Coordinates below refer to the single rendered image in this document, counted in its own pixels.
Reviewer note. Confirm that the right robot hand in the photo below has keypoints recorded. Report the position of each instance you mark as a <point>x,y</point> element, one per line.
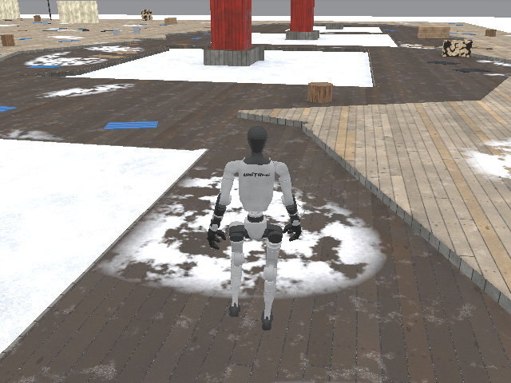
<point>290,229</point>

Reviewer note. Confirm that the left robot thigh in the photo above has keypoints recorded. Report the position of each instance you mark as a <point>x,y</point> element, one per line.
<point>236,235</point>

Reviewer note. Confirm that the left robot hand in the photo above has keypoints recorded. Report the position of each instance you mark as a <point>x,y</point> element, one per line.
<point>211,237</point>

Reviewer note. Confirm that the right robot foot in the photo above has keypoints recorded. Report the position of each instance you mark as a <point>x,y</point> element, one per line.
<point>266,323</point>

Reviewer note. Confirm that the left robot forearm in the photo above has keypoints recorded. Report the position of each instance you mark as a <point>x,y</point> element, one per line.
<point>218,215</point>

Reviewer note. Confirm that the right robot upper arm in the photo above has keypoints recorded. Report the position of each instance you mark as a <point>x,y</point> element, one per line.
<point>285,182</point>

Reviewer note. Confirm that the left robot upper arm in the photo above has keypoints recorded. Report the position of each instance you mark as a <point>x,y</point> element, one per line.
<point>227,182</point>

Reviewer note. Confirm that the right robot forearm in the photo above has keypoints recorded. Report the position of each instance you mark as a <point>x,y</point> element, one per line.
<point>293,213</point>

